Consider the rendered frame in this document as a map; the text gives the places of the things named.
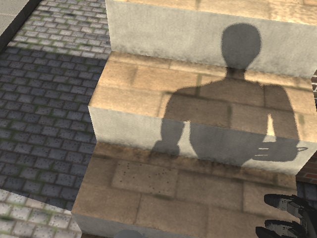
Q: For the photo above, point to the right robot hand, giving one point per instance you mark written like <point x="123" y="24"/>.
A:
<point x="297" y="207"/>

